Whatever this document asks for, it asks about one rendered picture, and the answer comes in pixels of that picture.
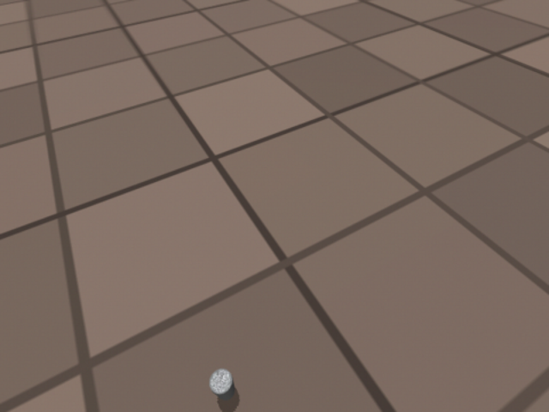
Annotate cup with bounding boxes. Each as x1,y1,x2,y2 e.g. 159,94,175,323
209,368,235,400

